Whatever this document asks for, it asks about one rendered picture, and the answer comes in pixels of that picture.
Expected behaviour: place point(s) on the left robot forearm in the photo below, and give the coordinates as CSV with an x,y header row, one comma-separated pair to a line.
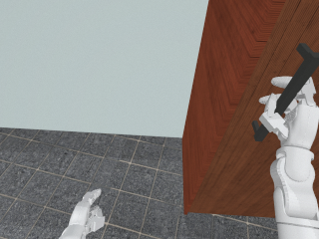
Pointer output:
x,y
74,231

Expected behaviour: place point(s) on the wardrobe door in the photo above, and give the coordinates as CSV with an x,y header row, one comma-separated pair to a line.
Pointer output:
x,y
238,181

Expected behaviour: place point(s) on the right robot forearm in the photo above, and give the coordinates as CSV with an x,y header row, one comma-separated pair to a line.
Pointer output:
x,y
295,204

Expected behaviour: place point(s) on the handle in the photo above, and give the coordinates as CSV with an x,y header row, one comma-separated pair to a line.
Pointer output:
x,y
302,75

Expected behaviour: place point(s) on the robot left hand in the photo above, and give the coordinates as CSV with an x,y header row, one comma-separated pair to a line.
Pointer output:
x,y
91,218

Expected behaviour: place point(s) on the robot right hand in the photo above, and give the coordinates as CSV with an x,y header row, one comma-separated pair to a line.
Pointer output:
x,y
301,118

